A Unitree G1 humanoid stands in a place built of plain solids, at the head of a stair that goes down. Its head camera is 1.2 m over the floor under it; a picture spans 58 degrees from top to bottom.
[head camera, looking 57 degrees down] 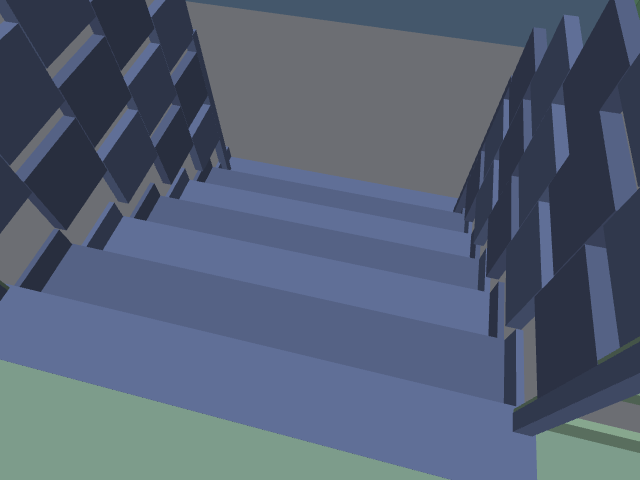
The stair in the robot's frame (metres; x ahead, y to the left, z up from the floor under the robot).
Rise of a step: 0.17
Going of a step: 0.26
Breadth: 1.62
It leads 14 degrees to the right of straight ahead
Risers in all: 7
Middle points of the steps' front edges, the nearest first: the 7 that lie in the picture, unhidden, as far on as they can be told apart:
0.43 0.22 0.00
0.69 0.16 -0.17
0.94 0.10 -0.34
1.19 0.04 -0.51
1.45 -0.03 -0.68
1.70 -0.09 -0.85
1.95 -0.15 -1.02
